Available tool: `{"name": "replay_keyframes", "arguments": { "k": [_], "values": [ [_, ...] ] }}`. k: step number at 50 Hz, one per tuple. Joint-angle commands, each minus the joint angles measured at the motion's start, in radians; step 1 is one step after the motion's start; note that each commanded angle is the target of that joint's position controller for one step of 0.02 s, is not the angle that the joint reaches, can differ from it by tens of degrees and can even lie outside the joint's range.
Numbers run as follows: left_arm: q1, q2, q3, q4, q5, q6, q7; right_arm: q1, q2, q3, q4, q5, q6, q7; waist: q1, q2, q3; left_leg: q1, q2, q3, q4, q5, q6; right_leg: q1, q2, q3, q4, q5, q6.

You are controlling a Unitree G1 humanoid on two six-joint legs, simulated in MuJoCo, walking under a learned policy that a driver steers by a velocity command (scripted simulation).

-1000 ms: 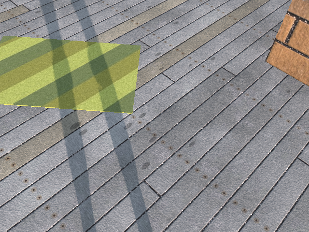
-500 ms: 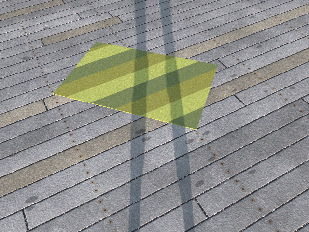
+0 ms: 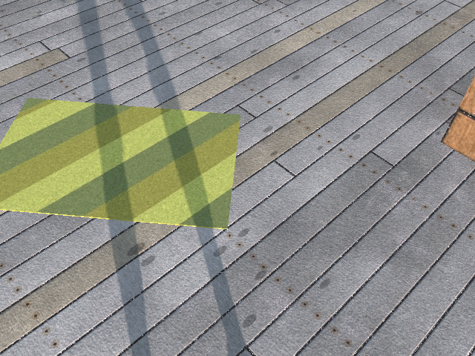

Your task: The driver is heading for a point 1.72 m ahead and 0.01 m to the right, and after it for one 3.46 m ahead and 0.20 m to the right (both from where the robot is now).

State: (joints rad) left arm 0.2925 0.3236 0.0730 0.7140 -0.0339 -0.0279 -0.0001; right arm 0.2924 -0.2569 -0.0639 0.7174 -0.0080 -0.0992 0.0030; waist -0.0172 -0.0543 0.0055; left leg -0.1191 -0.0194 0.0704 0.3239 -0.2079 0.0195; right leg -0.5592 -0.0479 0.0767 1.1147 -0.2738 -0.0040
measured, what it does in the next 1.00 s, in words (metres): walks ahead: right foot, then left foot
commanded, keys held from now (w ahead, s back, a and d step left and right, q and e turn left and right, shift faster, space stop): w+e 0.26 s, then w+q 0.74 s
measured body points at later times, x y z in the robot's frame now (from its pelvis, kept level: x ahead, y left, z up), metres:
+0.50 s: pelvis +0.26 -0.09 -0.01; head +0.29 -0.10 +0.44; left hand +0.42 +0.15 -0.11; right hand +0.32 -0.38 -0.12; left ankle +0.30 +0.08 -0.66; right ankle +0.27 -0.15 -0.75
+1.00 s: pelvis +0.54 -0.07 -0.02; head +0.59 -0.07 +0.43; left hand +0.63 +0.22 -0.12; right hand +0.71 -0.33 -0.11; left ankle +0.59 +0.00 -0.74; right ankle +0.44 -0.21 -0.64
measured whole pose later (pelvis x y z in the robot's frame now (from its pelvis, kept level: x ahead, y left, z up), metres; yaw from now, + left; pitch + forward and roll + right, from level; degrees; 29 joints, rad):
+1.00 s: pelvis +0.54 -0.07 -0.02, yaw +6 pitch +1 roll +1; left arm 0.24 0.30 0.04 0.75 -0.01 -0.10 -0.01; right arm 0.22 -0.30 -0.07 0.65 0.01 -0.06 0.03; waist 0.00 0.00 0.06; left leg -0.37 -0.11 0.02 0.52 -0.17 0.11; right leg -0.38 -0.02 0.03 1.23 -0.40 -0.01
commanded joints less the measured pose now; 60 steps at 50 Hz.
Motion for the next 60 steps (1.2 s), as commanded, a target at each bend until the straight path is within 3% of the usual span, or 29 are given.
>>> {"name": "replay_keyframes", "arguments": {
  "k": [1,8,10,12,14,15,16,17,18,19,20,21,24,27,30,37,41,43,44,45,46,47,48,49,50,53,55,57,60],
  "values": [
    [-0.056,0.018,0.000,-0.095,0.006,-0.007,-0.011,-0.013,-0.131,-0.034,-0.037,0.000,-0.020,-0.005,-0.008,0.157,0.070,0.071,0.271,-0.167,-0.189,0.170,0.155,-0.220,-0.057,0.034,-0.026,0.095,0.023],
    [-0.268,-0.010,-0.024,-0.175,0.010,-0.024,-0.057,0.030,-0.205,-0.050,0.023,0.021,-0.002,-0.015,-0.059,0.116,0.112,0.098,0.277,0.025,-0.187,0.297,0.125,-0.120,-0.039,-0.080,-0.410,0.281,-0.008],
    [-0.294,0.015,-0.016,-0.193,0.006,-0.023,-0.067,0.038,-0.216,-0.053,0.038,0.030,0.008,-0.015,-0.046,0.112,0.106,0.156,0.293,0.061,-0.144,0.434,0.108,-0.092,-0.019,-0.105,-0.460,0.242,-0.045],
    [-0.254,0.055,0.004,-0.198,0.011,-0.015,-0.069,0.040,-0.253,-0.062,0.040,0.034,0.023,-0.020,-0.001,0.144,0.036,0.207,0.294,0.098,-0.003,0.786,0.088,0.027,0.051,-0.162,-0.476,0.145,-0.090],
    [-0.009,0.127,0.049,-0.144,0.009,-0.004,-0.055,0.047,-0.254,-0.056,0.040,0.041,0.037,-0.025,0.144,0.128,-0.115,0.108,0.266,0.130,0.332,0.916,0.056,0.403,0.126,-0.174,-0.540,0.163,-0.159],
    [0.146,0.172,0.069,-0.110,0.008,0.009,-0.032,0.074,-0.206,-0.031,0.030,0.022,0.030,-0.026,0.208,0.040,-0.206,-0.137,0.231,0.118,0.611,0.559,0.026,0.720,0.020,0.003,-0.542,0.177,-0.202],
    [0.088,0.267,0.070,-0.122,0.007,-0.001,-0.023,0.196,-0.067,0.017,-0.006,0.004,0.010,-0.010,0.066,-0.235,-0.343,-0.522,0.024,0.051,1.023,-0.348,-0.032,1.005,-0.296,0.613,-0.673,0.026,-0.398],
    [0.119,0.180,0.047,-0.143,0.021,-0.010,-0.026,0.129,-0.189,-0.006,0.007,0.040,-0.017,0.004,0.152,-0.086,-0.449,-0.574,0.032,-0.171,1.119,-0.356,-0.019,0.978,-0.352,0.742,-0.797,-0.090,-0.404],
    [0.085,0.139,0.032,-0.121,0.032,-0.023,-0.031,0.011,-0.216,-0.015,-0.028,0.079,-0.021,0.008,0.158,-0.043,-0.279,-0.632,0.071,-0.163,1.111,-0.297,-0.002,0.854,-0.311,0.552,-0.803,-0.050,-0.343],
    [0.029,0.124,0.025,-0.103,0.027,-0.035,-0.034,-0.022,-0.190,-0.006,-0.042,0.071,-0.021,0.002,0.105,0.032,-0.144,-0.613,0.127,-0.151,1.005,-0.207,0.004,0.675,-0.267,0.401,-0.819,0.055,-0.298],
    [-0.025,0.087,0.015,-0.098,0.033,-0.046,-0.032,-0.031,-0.183,-0.008,-0.030,0.044,-0.014,-0.006,0.069,0.040,-0.102,-0.568,0.162,-0.154,0.927,-0.154,0.002,0.572,-0.230,0.307,-0.826,0.159,-0.270],
    [-0.058,0.071,0.008,-0.098,0.045,-0.054,-0.032,0.006,-0.179,-0.010,-0.014,0.039,0.001,-0.005,0.035,0.018,-0.069,-0.502,0.180,-0.161,0.906,-0.106,-0.002,0.476,-0.205,0.247,-0.868,0.204,-0.263],
    [-0.078,0.066,0.011,-0.061,0.043,-0.086,-0.034,0.064,-0.136,-0.006,0.019,0.038,0.042,-0.006,-0.008,0.003,-0.034,-0.446,0.176,-0.172,0.838,-0.045,-0.027,0.378,-0.185,0.101,-0.945,0.319,-0.258],
    [-0.064,0.071,0.016,-0.027,0.050,-0.095,-0.023,-0.005,-0.121,-0.004,0.001,0.035,0.052,-0.011,0.014,0.015,0.036,-0.536,0.164,-0.206,0.717,0.105,-0.052,0.385,-0.165,-0.014,-0.989,0.360,-0.227],
    [-0.059,0.062,0.011,-0.009,0.046,-0.092,-0.012,-0.073,-0.117,-0.006,-0.010,0.032,0.036,0.001,0.041,0.024,0.053,-0.544,0.127,-0.178,0.534,0.287,-0.044,0.434,-0.111,-0.128,-0.995,0.390,-0.169],
    [0.047,0.109,0.023,0.061,0.030,-0.051,0.006,-0.265,-0.072,0.017,-0.109,0.031,0.029,0.050,0.121,0.040,0.104,-0.657,0.103,-0.077,0.309,0.252,0.002,0.688,-0.195,-0.186,-0.943,0.542,-0.147],
    [0.017,0.159,0.034,0.053,0.026,-0.015,0.026,-0.215,-0.104,-0.001,-0.145,0.030,0.039,0.069,0.049,-0.029,0.010,-0.489,0.006,0.034,0.291,0.058,0.067,0.740,-0.212,-0.238,-0.726,1.051,-0.123],
    [-0.014,0.174,0.035,0.040,0.022,-0.006,0.037,0.014,-0.186,-0.047,-0.107,0.032,0.047,0.054,-0.091,-0.023,-0.121,-0.157,-0.059,0.036,0.226,0.071,0.133,0.631,-0.179,-0.268,-0.399,1.113,-0.087],
    [-0.010,0.143,0.019,0.025,0.031,-0.017,0.040,0.164,-0.256,-0.074,-0.081,0.032,0.058,0.033,-0.161,0.067,-0.213,0.149,0.052,-0.156,0.186,0.096,0.194,0.395,-0.132,-0.267,-0.111,0.787,-0.051],
    [0.095,-0.004,-0.029,-0.035,0.052,-0.051,0.018,0.135,-0.355,-0.091,-0.099,0.028,0.048,0.028,-0.036,0.335,-0.312,0.502,0.336,-0.776,0.115,0.019,0.423,-0.081,0.113,-0.174,0.272,-0.229,0.022],
    [0.009,0.092,-0.013,-0.033,0.027,-0.090,-0.004,0.162,-0.252,-0.063,-0.110,0.022,0.039,0.029,-0.112,0.192,-0.403,0.573,0.354,-0.896,0.014,-0.059,0.425,-0.205,0.096,0.054,0.356,-0.295,0.006],
    [-0.086,0.130,-0.004,-0.070,-0.009,-0.108,-0.016,0.124,-0.205,-0.050,-0.107,0.017,0.032,0.027,-0.115,0.142,-0.252,0.467,0.320,-0.723,-0.006,-0.024,0.362,-0.265,0.042,0.057,0.307,-0.206,-0.016],
    [-0.104,0.110,-0.011,-0.079,0.002,-0.117,-0.013,0.058,-0.190,-0.045,-0.113,0.025,0.029,0.027,-0.062,0.034,-0.151,0.309,0.277,-0.610,-0.015,0.068,0.324,-0.238,-0.002,0.043,0.200,-0.137,-0.021],
    [-0.114,0.108,-0.007,-0.073,0.031,-0.114,-0.007,-0.001,-0.164,-0.036,-0.123,0.028,0.030,0.026,-0.026,-0.003,-0.079,0.180,0.238,-0.528,-0.037,0.173,0.301,-0.189,-0.029,0.026,0.105,-0.100,-0.010],
    [-0.093,0.112,-0.003,-0.075,0.040,-0.105,-0.007,-0.030,-0.163,-0.032,-0.136,0.013,0.028,0.022,0.009,0.050,-0.056,0.078,0.223,-0.494,-0.054,0.286,0.311,-0.115,-0.042,0.028,0.079,-0.079,0.006],
    [-0.064,0.080,-0.010,-0.065,0.050,-0.076,-0.004,-0.059,-0.174,-0.035,-0.130,0.020,0.027,0.008,0.043,0.065,-0.024,-0.083,0.167,-0.386,-0.093,0.368,0.296,-0.042,-0.047,-0.012,-0.072,-0.039,0.063],
    [-0.118,0.042,-0.028,-0.086,0.051,-0.066,0.001,-0.043,-0.216,-0.046,-0.119,0.019,0.032,-0.005,0.028,0.103,-0.005,-0.155,0.144,-0.335,-0.096,0.371,0.284,-0.018,-0.036,-0.031,-0.213,0.069,0.093],
    [-0.210,0.032,-0.035,-0.101,0.050,-0.071,-0.003,-0.019,-0.211,-0.046,-0.105,0.028,0.041,-0.012,-0.016,0.113,0.003,-0.189,0.085,-0.283,-0.075,0.280,0.229,0.044,-0.001,-0.041,-0.393,0.235,0.098],
    [-0.296,0.045,-0.030,-0.121,0.032,-0.081,-0.013,0.045,-0.223,-0.050,-0.078,0.033,0.053,-0.016,-0.058,0.138,-0.018,-0.148,0.101,-0.344,-0.039,0.164,0.195,0.098,0.045,-0.030,-0.533,0.343,0.090]
  ]
}}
